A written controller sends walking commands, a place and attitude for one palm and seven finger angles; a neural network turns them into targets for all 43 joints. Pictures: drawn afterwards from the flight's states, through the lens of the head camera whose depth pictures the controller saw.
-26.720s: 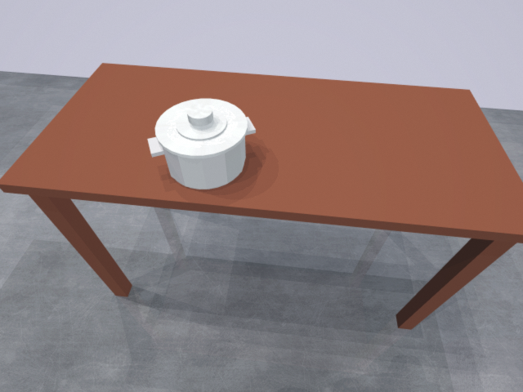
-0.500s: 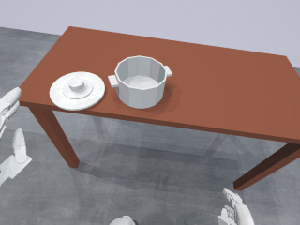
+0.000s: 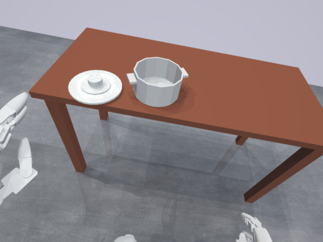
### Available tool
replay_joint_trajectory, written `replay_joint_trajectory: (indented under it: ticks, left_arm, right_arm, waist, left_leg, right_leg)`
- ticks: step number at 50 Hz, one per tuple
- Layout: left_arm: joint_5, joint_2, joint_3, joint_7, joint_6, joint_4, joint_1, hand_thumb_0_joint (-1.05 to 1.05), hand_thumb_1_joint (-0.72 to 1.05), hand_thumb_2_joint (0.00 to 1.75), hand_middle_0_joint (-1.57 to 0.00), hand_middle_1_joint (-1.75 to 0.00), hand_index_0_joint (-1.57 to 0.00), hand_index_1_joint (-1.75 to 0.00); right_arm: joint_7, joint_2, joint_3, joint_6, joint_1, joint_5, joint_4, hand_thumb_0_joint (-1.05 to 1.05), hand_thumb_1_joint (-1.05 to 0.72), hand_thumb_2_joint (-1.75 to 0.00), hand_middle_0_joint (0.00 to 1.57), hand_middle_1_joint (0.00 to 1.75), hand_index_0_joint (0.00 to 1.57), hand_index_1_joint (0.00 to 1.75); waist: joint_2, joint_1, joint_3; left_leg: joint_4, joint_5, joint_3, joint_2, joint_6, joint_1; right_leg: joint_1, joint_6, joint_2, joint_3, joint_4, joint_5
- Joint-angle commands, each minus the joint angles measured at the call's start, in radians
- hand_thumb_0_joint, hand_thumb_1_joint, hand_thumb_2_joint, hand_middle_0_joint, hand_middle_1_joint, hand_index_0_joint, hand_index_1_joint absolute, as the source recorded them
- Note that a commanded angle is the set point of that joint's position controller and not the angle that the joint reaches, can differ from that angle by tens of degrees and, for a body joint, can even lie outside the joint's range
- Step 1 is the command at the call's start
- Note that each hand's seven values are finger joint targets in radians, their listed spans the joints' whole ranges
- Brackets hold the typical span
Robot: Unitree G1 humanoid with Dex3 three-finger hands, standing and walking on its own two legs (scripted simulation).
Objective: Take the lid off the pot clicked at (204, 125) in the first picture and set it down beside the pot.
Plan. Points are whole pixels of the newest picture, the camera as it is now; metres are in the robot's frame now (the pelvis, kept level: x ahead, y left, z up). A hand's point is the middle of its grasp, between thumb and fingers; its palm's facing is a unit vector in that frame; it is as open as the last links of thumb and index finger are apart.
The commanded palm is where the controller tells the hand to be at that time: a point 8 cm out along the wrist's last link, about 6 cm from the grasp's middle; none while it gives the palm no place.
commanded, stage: step back with the hand held close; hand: left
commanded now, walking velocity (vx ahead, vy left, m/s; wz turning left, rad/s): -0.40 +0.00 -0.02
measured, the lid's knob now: (95, 80) +0.65 +0.30 -0.02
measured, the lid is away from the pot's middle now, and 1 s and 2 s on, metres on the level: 0.24 0.24 0.24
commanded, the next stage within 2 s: stop stepping back and stand still in 0.06 s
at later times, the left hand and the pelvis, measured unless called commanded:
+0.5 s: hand out of the picture +0.03 +0.25 +0.20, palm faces +0.33 -0.85 -0.41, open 7.4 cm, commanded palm -0.01 +0.29 +0.18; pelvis -0.16 +0.02 +0.01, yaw -4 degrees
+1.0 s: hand out of the picture +0.04 +0.30 +0.14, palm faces +0.36 -0.83 -0.43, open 7.4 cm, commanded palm none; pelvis -0.17 +0.06 -0.01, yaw +0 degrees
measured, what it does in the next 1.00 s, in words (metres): walks backwards: left foot, then right foot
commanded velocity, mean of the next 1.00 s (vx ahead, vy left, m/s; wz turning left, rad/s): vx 0.12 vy -0.02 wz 0.00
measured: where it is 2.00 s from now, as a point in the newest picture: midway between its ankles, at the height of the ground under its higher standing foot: outside the picture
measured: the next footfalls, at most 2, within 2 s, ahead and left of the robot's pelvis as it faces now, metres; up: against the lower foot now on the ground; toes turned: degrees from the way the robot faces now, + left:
left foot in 0.04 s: +0.08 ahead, +0.09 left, +0.00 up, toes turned +0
right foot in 0.36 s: -0.10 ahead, -0.08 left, +0.00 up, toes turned +3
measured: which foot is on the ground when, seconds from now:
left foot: up 0.00-0.02, down 0.04-0.36, up 0.38-0.56, down 0.58-1.00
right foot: down 0.00-0.06, up 0.08-0.34, down 0.36-1.00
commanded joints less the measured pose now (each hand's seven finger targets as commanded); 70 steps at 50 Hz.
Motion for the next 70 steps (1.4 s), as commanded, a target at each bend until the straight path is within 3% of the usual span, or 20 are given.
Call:
replay_joint_trajectory:
  ticks: [1, 4, 7, 8, 9, 12, 15, 19, 27, 30, 32, 36, 40, 47, 48, 51, 56, 59, 66, 70]
  left_arm:
    - [0.004, 0.138, 0.072, 0.019, -0.043, -0.127, -0.137, 0.00, 0.90, 0.90, -0.20, -0.30, -0.20, -0.30]
    - [-0.004, 0.149, 0.084, 0.012, -0.055, -0.085, -0.086, 0.00, 0.90, 0.90, -0.20, -0.30, -0.20, -0.30]
    - [-0.021, 0.165, 0.109, 0.007, -0.036, -0.231, -0.066, 0.00, 0.90, 0.90, -0.20, -0.30, -0.20, -0.30]
    - [0.079, -0.108, -0.247, -0.075, 0.165, 0.746, -0.147, 0.00, 0.90, 0.90, -0.20, -0.30, -0.20, -0.30]
    - [-0.039, 0.097, 0.070, -0.002, 0.032, -0.375, -0.140, 0.00, 0.90, 0.90, -0.20, -0.30, -0.20, -0.30]
    - [-0.047, 0.181, 0.135, 0.016, 0.027, -0.378, 0.141, 0.00, 0.90, 0.90, -0.20, -0.30, -0.20, -0.30]
    - [-0.018, 0.183, 0.152, 0.038, 0.047, -0.389, 0.170, 0.00, 0.90, 0.90, -0.20, -0.30, -0.20, -0.30]
    - [-0.036, 0.200, 0.195, 0.067, 0.056, -0.257, -0.006, 0.00, 0.90, 0.90, -0.20, -0.30, -0.20, -0.30]
    - [0.005, 0.059, 0.014, 0.061, 0.046, 0.029, -0.171, 0.00, 0.90, 0.90, -0.20, -0.30, -0.20, -0.30]
    - [0.009, 0.080, 0.013, 0.057, 0.023, -0.086, -0.151, 0.00, 0.90, 0.90, -0.20, -0.30, -0.20, -0.30]
    - [0.010, 0.112, 0.047, 0.045, 0.026, -0.144, -0.100, 0.00, 0.90, 0.90, -0.20, -0.30, -0.20, -0.30]
    - [0.013, 0.144, 0.105, 0.058, 0.030, -0.245, 0.060, 0.00, 0.90, 0.90, -0.20, -0.30, -0.20, -0.30]
    - [-0.003, 0.134, 0.111, 0.068, 0.022, -0.209, -0.007, 0.00, 0.90, 0.90, -0.20, -0.30, -0.20, -0.30]
    - [0.001, 0.058, 0.056, 0.063, 0.020, -0.038, -0.091, 0.00, 0.90, 0.90, -0.20, -0.30, -0.20, -0.30]
    - [0.117, -0.176, -0.296, -0.083, 0.182, 0.746, -0.209, 0.00, 0.90, 0.90, -0.20, -0.30, -0.20, -0.30]
    - [0.094, -0.129, -0.277, -0.107, 0.272, 0.767, -0.280, 0.00, 0.90, 0.90, -0.20, -0.30, -0.20, -0.30]
    - [0.068, -0.126, -0.313, -0.114, 0.257, 1.145, -0.350, 0.00, 0.90, 0.90, -0.20, -0.30, -0.20, -0.30]
    - [0.067, 0.004, -0.311, -0.101, 0.249, 1.305, -0.372, 0.00, 0.90, 0.90, -0.20, -0.30, -0.20, -0.30]
    - [0.059, -0.129, -0.324, -0.099, 0.248, 1.531, -0.418, 0.00, 0.90, 0.90, -0.20, -0.30, -0.20, -0.30]
    - [0.055, -0.147, -0.338, -0.097, 0.252, 1.622, -0.418, 0.00, 0.90, 0.90, -0.20, -0.30, -0.20, -0.30]
  right_arm:
    - [-0.038, -0.152, -0.037, -0.068, -0.126, 0.002, -0.149, 0.00, -0.90, -0.90, 0.20, 0.30, 0.20, 0.30]
    - [-0.020, -0.156, -0.062, -0.112, -0.078, 0.011, -0.138, 0.00, -0.90, -0.90, 0.20, 0.30, 0.20, 0.30]
    - [-0.012, -0.165, -0.047, -0.127, -0.073, -0.029, -0.153, 0.00, -0.90, -0.90, 0.20, 0.30, 0.20, 0.30]
    - [0.038, -0.279, -0.066, -0.173, -0.043, -0.033, 0.097, 0.00, -0.90, -0.90, 0.20, 0.30, 0.20, 0.30]
    - [0.038, -0.144, -0.069, -0.158, -0.065, -0.016, -0.165, 0.00, -0.90, -0.90, 0.20, 0.30, 0.20, 0.30]
    - [0.025, -0.130, -0.036, -0.136, -0.104, 0.007, -0.227, 0.00, -0.90, -0.90, 0.20, 0.30, 0.20, 0.30]
    - [0.005, -0.121, -0.009, -0.120, -0.104, -0.002, -0.220, 0.00, -0.90, -0.90, 0.20, 0.30, 0.20, 0.30]
    - [-0.017, -0.119, -0.027, -0.096, -0.080, -0.017, -0.150, 0.00, -0.90, -0.90, 0.20, 0.30, 0.20, 0.30]
    - [-0.074, -0.136, -0.008, -0.154, -0.057, 0.024, -0.114, 0.00, -0.90, -0.90, 0.20, 0.30, 0.20, 0.30]
    - [-0.071, -0.170, -0.008, -0.177, -0.060, 0.025, -0.160, 0.00, -0.90, -0.90, 0.20, 0.30, 0.20, 0.30]
    - [-0.050, -0.156, -0.010, -0.182, -0.087, 0.022, -0.150, 0.00, -0.90, -0.90, 0.20, 0.30, 0.20, 0.30]
    - [-0.032, -0.129, 0.006, -0.185, -0.083, 0.014, -0.150, 0.00, -0.90, -0.90, 0.20, 0.30, 0.20, 0.30]
    - [-0.025, -0.125, -0.023, -0.165, -0.076, 0.009, -0.131, 0.00, -0.90, -0.90, 0.20, 0.30, 0.20, 0.30]
    - [-0.057, -0.133, -0.006, -0.144, -0.065, 0.009, -0.116, 0.00, -0.90, -0.90, 0.20, 0.30, 0.20, 0.30]
    - [0.075, -0.240, -0.054, -0.190, 0.058, -0.015, 0.131, 0.00, -0.90, -0.90, 0.20, 0.30, 0.20, 0.30]
    - [0.047, -0.259, -0.069, -0.113, 0.055, -0.030, 0.060, 0.00, -0.90, -0.90, 0.20, 0.30, 0.20, 0.30]
    - [0.042, -0.209, -0.026, -0.080, -0.037, -0.032, 0.103, 0.00, -0.90, -0.90, 0.20, 0.30, 0.20, 0.30]
    - [0.044, -0.118, -0.016, -0.049, -0.003, 0.001, 0.134, 0.00, -0.90, -0.90, 0.20, 0.30, 0.20, 0.30]
    - [0.027, -0.117, -0.028, -0.054, 0.050, -0.011, 0.272, 0.00, -0.90, -0.90, 0.20, 0.30, 0.20, 0.30]
    - [0.016, -0.128, -0.031, -0.048, 0.061, -0.003, 0.324, 0.00, -0.90, -0.90, 0.20, 0.30, 0.20, 0.30]
  waist:
    - [0.179, -0.040, -0.046]
    - [0.221, -0.025, -0.136]
    - [0.292, -0.015, -0.176]
    - [0.269, -0.118, -0.078]
    - [0.154, 0.021, -0.276]
    - [0.287, 0.015, -0.194]
    - [0.334, 0.011, -0.117]
    - [-0.067, -0.035, 0.011]
    - [0.015, -0.036, 0.034]
    - [0.249, -0.041, 0.039]
    - [0.271, -0.034, 0.073]
    - [0.276, 0.003, 0.021]
    - [-0.115, -0.005, -0.018]
    - [0.049, -0.034, 0.018]
    - [0.242, -0.110, 0.047]
    - [0.049, -0.093, -0.023]
    - [0.065, 0.005, -0.085]
    - [-0.037, -0.030, -0.025]
    - [0.225, -0.029, -0.052]
    - [0.150, -0.020, -0.046]
  left_leg:
    - [-0.320, 0.390, -0.116, 0.145, 0.046, 0.236]
    - [-0.367, 0.689, -0.209, 0.311, 0.105, 0.312]
    - [-0.466, 0.393, -0.290, 0.364, 0.147, 0.187]
    - [-0.225, 1.079, -0.310, 0.344, 0.121, 0.218]
    - [-0.406, 0.770, -0.133, 0.330, 0.096, 0.461]
    - [-0.561, -0.152, -0.170, 0.268, 0.082, 0.195]
    - [-0.557, -0.486, -0.082, 0.168, 0.010, -0.084]
    - [0.286, -0.042, -0.076, 0.056, -0.020, 0.054]
    - [-0.274, -0.154, 0.088, 0.049, 0.053, 0.236]
    - [-0.458, -0.169, -0.349, 0.297, 0.172, 0.334]
    - [-0.571, -0.422, -0.401, 0.320, 0.181, 0.146]
    - [-0.422, -0.357, -0.164, 0.220, 0.102, -0.001]
    - [0.269, -0.180, 0.002, 0.049, 0.021, -0.151]
    - [-0.304, -0.070, -0.019, 0.090, 0.052, 0.314]
    - [-0.208, 0.188, -0.253, 0.232, 0.101, 0.263]
    - [-0.364, 0.244, -0.496, 0.378, 0.244, 0.148]
    - [-0.267, 0.444, -0.180, 0.210, 0.126, 0.159]
    - [-0.091, -0.063, -0.004, 0.012, 0.001, 0.099]
    - [-0.299, 0.243, -0.124, 0.122, 0.051, 0.290]
    - [-0.336, 0.300, -0.133, 0.144, 0.063, 0.331]
  right_leg:
    - [-0.104, -0.030, -0.085, 0.030, 0.043, 0.339]
    - [-0.098, -0.014, 0.027, 0.019, 0.210, -0.170]
    - [-0.054, -0.005, 0.024, 0.047, 0.384, -0.245]
    - [-0.210, -0.016, -0.008, 0.074, 0.529, -0.222]
    - [-0.125, 0.045, 0.072, 0.003, 0.423, -0.290]
    - [0.004, -0.004, 0.040, -0.086, 0.249, -0.163]
    - [0.300, -0.037, 0.042, -0.155, 0.015, -0.177]
    - [-0.227, -0.255, -0.445, 0.375, -0.457, -0.311]
    - [-0.101, -0.111, -0.229, 0.003, -0.143, -0.348]
    - [-0.220, -0.008, -0.042, -0.136, 0.203, -0.161]
    - [-0.172, -0.012, -0.058, -0.088, 0.272, -0.213]
    - [0.148, -0.025, -0.025, -0.126, 0.039, -0.124]
    - [0.174, -0.219, -0.391, 0.481, -0.296, -0.180]
    - [-0.108, -0.090, -0.174, 0.010, -0.047, -0.172]
    - [-0.322, -0.016, -0.150, -0.153, 0.285, -0.032]
    - [-0.322, 0.015, -0.092, 0.030, 0.634, -0.305]
    - [0.023, 0.022, -0.068, -0.051, 0.160, -0.075]
    - [0.040, -0.062, -0.307, 0.307, -0.191, 0.127]
    - [0.079, -0.041, -0.112, 0.028, -0.055, 0.160]
    - [0.117, -0.027, -0.098, -0.007, -0.085, 0.162]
